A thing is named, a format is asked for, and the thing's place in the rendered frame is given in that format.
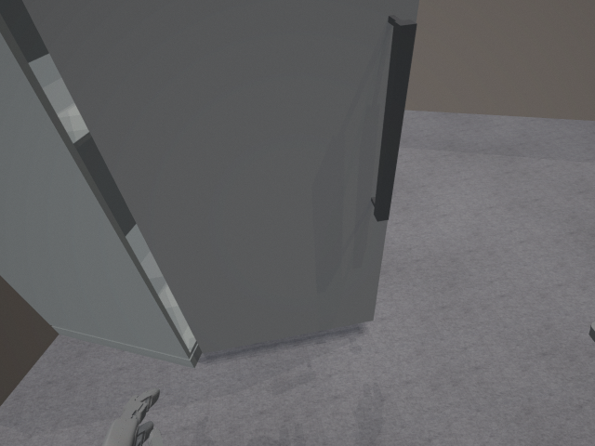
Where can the handle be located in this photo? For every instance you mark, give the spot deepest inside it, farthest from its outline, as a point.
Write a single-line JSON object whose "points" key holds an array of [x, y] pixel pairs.
{"points": [[402, 46]]}

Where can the robot left hand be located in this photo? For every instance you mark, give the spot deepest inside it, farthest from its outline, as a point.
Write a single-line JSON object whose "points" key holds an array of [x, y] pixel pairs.
{"points": [[125, 431]]}

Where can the fridge door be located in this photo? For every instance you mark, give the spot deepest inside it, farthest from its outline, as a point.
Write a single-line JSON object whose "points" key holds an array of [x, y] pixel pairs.
{"points": [[244, 137]]}

